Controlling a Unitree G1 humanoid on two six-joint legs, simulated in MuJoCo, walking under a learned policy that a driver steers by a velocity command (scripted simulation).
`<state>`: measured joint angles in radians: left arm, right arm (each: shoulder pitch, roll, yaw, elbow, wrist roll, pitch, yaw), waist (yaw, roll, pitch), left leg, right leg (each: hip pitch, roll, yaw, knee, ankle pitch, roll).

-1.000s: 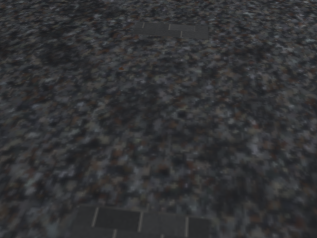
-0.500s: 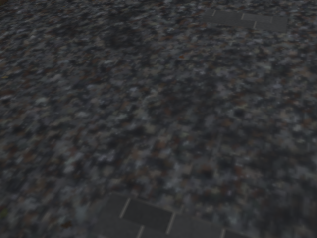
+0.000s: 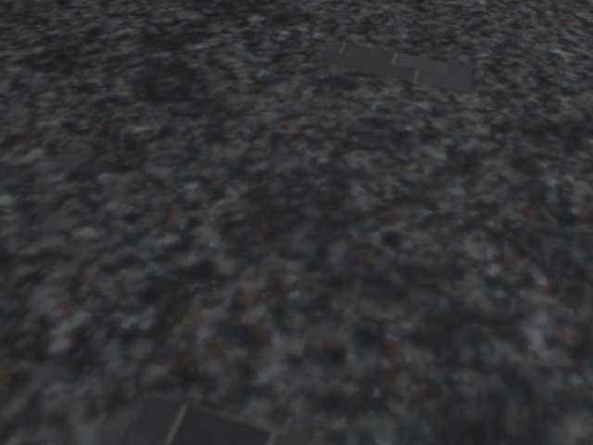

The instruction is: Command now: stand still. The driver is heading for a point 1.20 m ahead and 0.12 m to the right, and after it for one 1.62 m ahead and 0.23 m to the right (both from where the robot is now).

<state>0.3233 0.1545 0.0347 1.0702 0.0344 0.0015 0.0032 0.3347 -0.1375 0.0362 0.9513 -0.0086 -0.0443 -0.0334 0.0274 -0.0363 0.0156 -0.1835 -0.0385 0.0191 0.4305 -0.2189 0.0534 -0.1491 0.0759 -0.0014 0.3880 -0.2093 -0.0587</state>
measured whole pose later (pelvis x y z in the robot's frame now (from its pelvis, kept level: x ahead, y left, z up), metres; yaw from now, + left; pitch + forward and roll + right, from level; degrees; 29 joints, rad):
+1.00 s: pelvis +0.37 -0.05 -0.02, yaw +1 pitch +2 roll -1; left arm 0.51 0.15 0.04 1.12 0.03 -0.09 0.02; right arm -0.05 -0.17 -0.03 0.86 -0.02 -0.07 0.02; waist 0.08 0.00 0.06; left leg -0.49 -0.01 0.10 0.51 -0.11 0.11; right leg 0.13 0.05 -0.03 0.28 -0.42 -0.05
